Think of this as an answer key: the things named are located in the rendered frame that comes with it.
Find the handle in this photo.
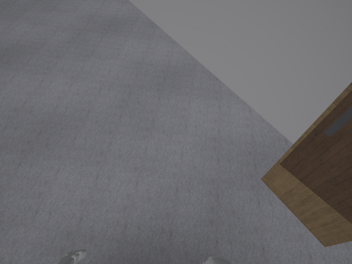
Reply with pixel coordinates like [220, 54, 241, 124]
[324, 106, 352, 137]

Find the robot left hand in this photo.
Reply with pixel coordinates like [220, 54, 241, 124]
[56, 249, 87, 264]

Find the cupboard door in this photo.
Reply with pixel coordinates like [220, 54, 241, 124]
[280, 90, 352, 224]

